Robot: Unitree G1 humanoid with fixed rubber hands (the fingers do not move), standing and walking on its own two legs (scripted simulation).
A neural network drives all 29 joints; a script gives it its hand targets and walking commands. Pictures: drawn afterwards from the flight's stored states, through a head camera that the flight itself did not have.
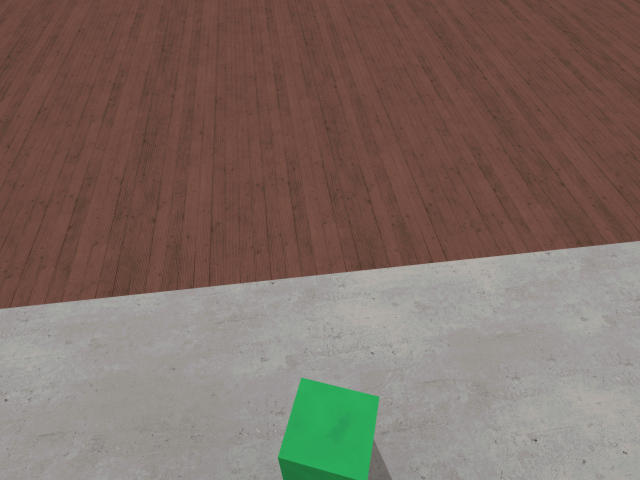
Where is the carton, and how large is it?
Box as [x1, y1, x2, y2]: [278, 378, 378, 479]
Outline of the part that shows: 301,378 278,455 283,479 367,479 378,396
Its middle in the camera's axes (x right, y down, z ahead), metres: +0.03 +0.53 +1.04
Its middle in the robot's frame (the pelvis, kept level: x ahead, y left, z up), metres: +0.40 -0.01 -0.65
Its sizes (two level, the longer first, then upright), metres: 0.210 0.200 0.250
